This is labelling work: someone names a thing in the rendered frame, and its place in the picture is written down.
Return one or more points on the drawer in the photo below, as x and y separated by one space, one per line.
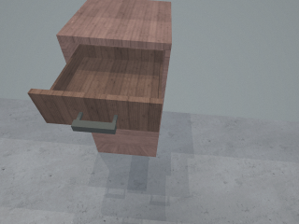
103 81

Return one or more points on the cabinet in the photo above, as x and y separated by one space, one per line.
134 24

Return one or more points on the handle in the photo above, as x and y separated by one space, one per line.
88 126

